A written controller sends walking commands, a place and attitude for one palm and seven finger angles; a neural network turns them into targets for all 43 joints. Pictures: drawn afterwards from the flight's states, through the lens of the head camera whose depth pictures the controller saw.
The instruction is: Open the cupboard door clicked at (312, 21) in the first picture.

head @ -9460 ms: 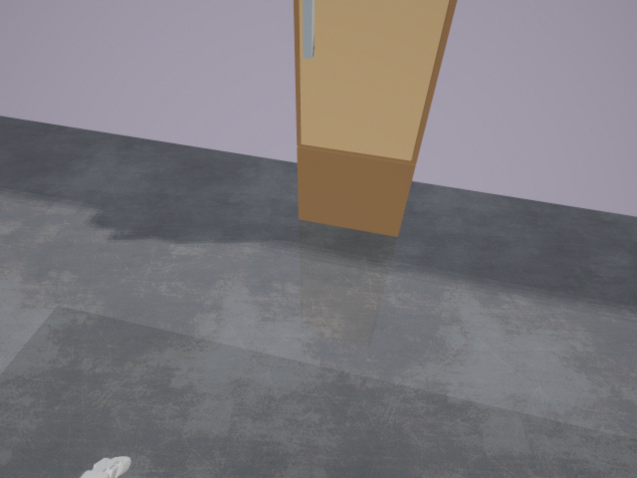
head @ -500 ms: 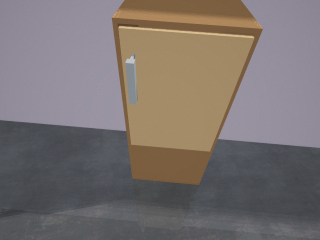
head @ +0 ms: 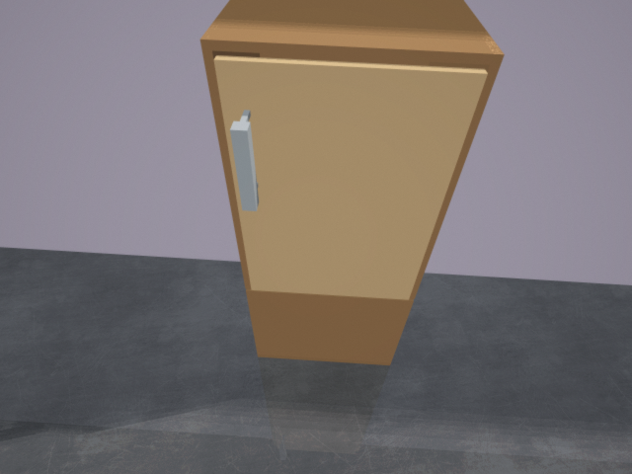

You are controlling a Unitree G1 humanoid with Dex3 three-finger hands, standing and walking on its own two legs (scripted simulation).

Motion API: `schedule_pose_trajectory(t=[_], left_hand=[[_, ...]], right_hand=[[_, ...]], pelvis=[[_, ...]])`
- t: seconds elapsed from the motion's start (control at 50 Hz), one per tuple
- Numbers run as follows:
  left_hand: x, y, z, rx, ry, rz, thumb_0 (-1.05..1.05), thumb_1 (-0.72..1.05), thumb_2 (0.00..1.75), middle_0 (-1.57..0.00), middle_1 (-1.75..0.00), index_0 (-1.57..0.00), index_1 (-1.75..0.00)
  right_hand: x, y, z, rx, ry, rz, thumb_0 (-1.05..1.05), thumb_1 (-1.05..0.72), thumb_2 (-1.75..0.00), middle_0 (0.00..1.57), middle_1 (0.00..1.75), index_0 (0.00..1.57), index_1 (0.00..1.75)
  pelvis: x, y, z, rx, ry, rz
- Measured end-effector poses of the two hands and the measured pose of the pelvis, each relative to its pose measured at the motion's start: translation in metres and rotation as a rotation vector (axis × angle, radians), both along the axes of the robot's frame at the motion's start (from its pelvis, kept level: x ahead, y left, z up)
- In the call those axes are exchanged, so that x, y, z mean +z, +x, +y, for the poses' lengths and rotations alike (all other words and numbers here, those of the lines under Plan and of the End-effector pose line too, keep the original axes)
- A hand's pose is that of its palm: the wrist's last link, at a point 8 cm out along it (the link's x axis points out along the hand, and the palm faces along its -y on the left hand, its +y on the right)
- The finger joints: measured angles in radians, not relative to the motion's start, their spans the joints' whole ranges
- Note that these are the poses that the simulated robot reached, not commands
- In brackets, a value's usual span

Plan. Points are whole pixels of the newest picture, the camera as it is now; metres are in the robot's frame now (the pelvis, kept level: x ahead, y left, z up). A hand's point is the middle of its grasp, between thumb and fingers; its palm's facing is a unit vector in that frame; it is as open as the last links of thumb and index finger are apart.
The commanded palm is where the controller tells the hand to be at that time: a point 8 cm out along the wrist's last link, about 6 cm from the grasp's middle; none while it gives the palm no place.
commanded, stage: shuffle to correct the standing spot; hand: left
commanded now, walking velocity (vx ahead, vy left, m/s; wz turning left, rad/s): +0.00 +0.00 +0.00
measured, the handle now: (248, 161) +0.59 +0.16 +0.08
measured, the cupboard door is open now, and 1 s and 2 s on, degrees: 0 0 0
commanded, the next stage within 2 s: come to a stop and stand still in 0.24 s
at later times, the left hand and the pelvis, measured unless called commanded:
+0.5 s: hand out of the picture +0.00 +0.12 -0.18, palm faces +0.08 -0.99 -0.13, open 7.3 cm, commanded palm none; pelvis +0.06 -0.02 +0.00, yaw -1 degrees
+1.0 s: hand out of the picture +0.07 +0.20 -0.18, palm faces +0.01 -0.97 -0.24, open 7.3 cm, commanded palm none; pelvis +0.02 +0.01 -0.01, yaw -1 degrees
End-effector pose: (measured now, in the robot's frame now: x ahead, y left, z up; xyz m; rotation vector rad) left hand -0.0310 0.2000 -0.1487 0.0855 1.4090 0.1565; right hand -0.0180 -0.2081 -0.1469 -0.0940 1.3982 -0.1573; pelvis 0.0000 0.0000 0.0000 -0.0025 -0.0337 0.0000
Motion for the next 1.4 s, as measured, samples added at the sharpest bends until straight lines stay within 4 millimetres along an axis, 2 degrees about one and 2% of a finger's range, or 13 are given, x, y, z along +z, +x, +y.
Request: schedule_pose_trajectory(t=[0.2,0.38,0.52,0.62,0.68,0.8,0.9,0.98,1.06,1.22,1.4], left_hand=[[-0.001,0.008,-0.009,-0.002,-0.014,0.002,0.0,0.91,0.9,-0.2,-0.3,-0.2,-0.3],[-0.004,0.012,-0.018,0.02,-0.03,0.053,0.0,0.91,0.9,-0.2,-0.3,-0.2,-0.3],[-0.001,0.029,-0.031,0.027,-0.027,0.086,0.0,0.91,0.9,-0.2,-0.3,-0.2,-0.3],[0.0,0.052,-0.034,0.015,-0.02,0.061,0.01,0.91,0.9,-0.2,-0.3,-0.2,-0.3],[-0.002,0.063,-0.027,0.004,0.001,0.04,0.01,0.92,0.9,-0.21,-0.3,-0.2,-0.3],[-0.007,0.074,0.003,-0.002,0.04,-0.009,0.02,0.92,0.9,-0.21,-0.3,-0.2,-0.3],[-0.008,0.086,0.03,-0.046,0.069,-0.092,0.01,0.92,0.9,-0.21,-0.3,-0.2,-0.3],[0.001,0.095,0.048,-0.072,0.092,-0.147,0.01,0.91,0.9,-0.2,-0.3,-0.2,-0.3],[0.009,0.096,0.059,-0.086,0.106,-0.173,0.01,0.91,0.9,-0.2,-0.3,-0.2,-0.3],[0.013,0.08,0.063,-0.092,0.103,-0.121,0.01,0.91,0.9,-0.2,-0.3,-0.2,-0.3],[0.009,0.065,0.046,-0.083,0.073,-0.037,0.01,0.91,0.9,-0.2,-0.3,-0.2,-0.3]], right_hand=[[0.0,0.001,-0.003,-0.007,0.0,0.014,0.0,-0.91,-0.9,0.2,0.3,0.19,0.3],[-0.002,0.008,-0.015,-0.033,-0.013,0.054,0.0,-0.91,-0.9,0.2,0.3,0.19,0.3],[-0.002,0.035,-0.019,-0.024,-0.013,0.067,0.0,-0.91,-0.9,0.2,0.3,0.19,0.3],[-0.002,0.061,-0.019,-0.009,-0.018,0.046,0.01,-0.92,-0.9,0.2,0.3,0.19,0.3],[-0.003,0.068,-0.026,-0.005,-0.034,0.04,0.02,-0.94,-0.9,0.2,0.3,0.2,0.3],[-0.003,0.079,-0.031,0.0,-0.069,-0.02,0.01,-0.93,-0.9,0.2,0.3,0.19,0.3],[0.001,0.088,-0.023,0.018,-0.074,-0.127,0.01,-0.92,-0.9,0.2,0.3,0.19,0.3],[0.001,0.091,-0.011,0.041,-0.062,-0.191,0.0,-0.92,-0.9,0.2,0.3,0.19,0.3],[0.001,0.09,-0.004,0.056,-0.048,-0.214,0.0,-0.93,-0.9,0.2,0.3,0.2,0.3],[0.001,0.075,-0.003,0.072,-0.039,-0.168,0.0,-0.92,-0.9,0.21,0.3,0.2,0.3],[0.002,0.058,-0.019,0.064,-0.053,-0.072,0.0,-0.91,-0.9,0.21,0.3,0.2,0.3]], pelvis=[[0.0,0.008,-0.006,-0.004,0.0,0.003],[-0.004,0.034,-0.014,-0.013,-0.002,0.025],[-0.003,0.06,-0.021,-0.012,-0.003,0.033],[-0.002,0.064,-0.023,-0.008,-0.002,0.042],[-0.004,0.061,-0.021,-0.008,0.0,0.039],[-0.009,0.048,-0.012,0.0,-0.01,0.021],[-0.013,0.033,0.001,-0.011,-0.013,0.012],[-0.012,0.025,0.013,-0.016,-0.012,0.005],[-0.01,0.019,0.02,-0.022,-0.004,0.003],[-0.006,0.016,0.022,-0.024,0.007,0.016],[-0.003,0.025,0.012,-0.022,0.01,0.026]])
